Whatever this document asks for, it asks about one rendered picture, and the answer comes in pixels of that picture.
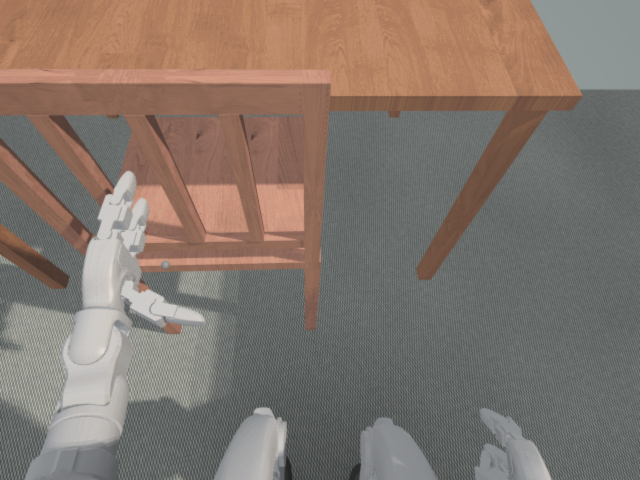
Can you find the left robot hand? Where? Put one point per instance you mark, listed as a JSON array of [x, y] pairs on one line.
[[111, 258]]

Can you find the robot thigh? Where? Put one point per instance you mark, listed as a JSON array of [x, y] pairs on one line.
[[257, 448], [388, 452]]

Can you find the robot right thigh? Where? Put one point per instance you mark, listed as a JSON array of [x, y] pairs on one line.
[[388, 452]]

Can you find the robot left thigh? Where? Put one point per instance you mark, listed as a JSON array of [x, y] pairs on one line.
[[257, 448]]

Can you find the chair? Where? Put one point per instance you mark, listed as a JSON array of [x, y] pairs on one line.
[[224, 193]]

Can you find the left robot forearm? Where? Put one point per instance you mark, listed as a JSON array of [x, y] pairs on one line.
[[83, 436]]

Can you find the table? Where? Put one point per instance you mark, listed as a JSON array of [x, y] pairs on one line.
[[383, 55]]

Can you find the right robot hand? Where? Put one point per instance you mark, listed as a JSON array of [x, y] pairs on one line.
[[522, 461]]

